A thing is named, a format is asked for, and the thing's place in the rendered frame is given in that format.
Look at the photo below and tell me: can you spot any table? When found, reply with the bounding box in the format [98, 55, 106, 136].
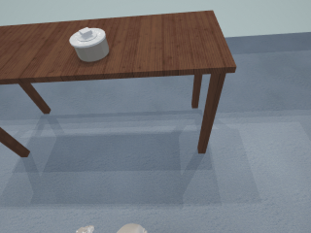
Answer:
[0, 10, 237, 157]

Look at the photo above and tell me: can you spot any knob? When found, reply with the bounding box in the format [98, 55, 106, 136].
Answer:
[79, 27, 93, 38]

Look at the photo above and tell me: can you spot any pot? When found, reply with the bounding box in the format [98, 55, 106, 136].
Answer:
[74, 37, 109, 62]

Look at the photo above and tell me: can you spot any robot left thigh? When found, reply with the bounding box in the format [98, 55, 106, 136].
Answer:
[117, 223, 148, 233]

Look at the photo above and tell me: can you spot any lid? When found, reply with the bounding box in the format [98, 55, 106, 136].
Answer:
[69, 28, 106, 49]

